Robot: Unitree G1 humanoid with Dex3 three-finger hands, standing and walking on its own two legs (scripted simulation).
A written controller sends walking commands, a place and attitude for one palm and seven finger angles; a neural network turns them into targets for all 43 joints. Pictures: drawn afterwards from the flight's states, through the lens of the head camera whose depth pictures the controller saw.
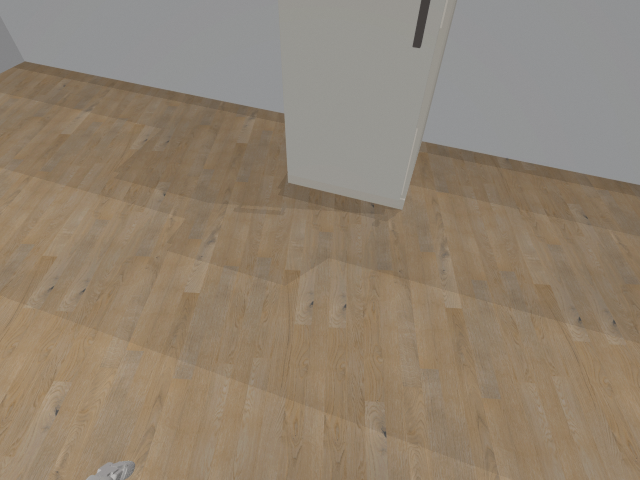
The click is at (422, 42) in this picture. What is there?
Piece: fridge door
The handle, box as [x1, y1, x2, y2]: [413, 0, 429, 47]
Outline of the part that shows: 429,0 421,0 413,41 413,46 419,47 421,43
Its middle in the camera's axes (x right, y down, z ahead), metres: +0.31 -0.73 +1.08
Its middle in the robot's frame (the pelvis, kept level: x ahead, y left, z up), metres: +1.34 -0.23 +0.17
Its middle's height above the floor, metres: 0.94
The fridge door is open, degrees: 0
